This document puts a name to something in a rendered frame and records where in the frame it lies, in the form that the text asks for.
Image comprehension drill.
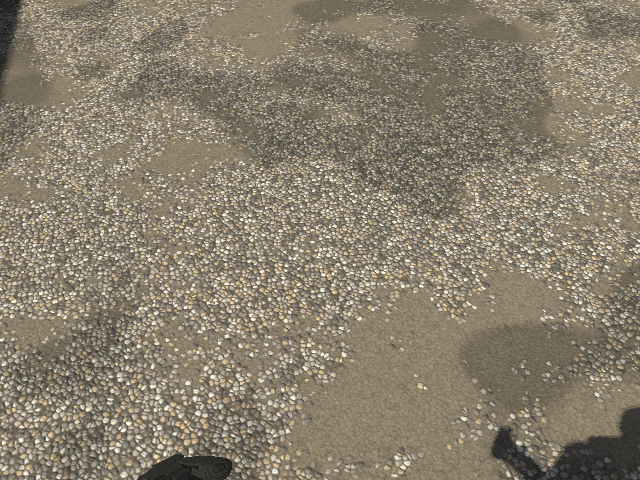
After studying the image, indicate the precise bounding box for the left robot hand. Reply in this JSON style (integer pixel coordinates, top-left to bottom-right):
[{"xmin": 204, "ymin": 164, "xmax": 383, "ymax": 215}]
[{"xmin": 137, "ymin": 454, "xmax": 232, "ymax": 480}]

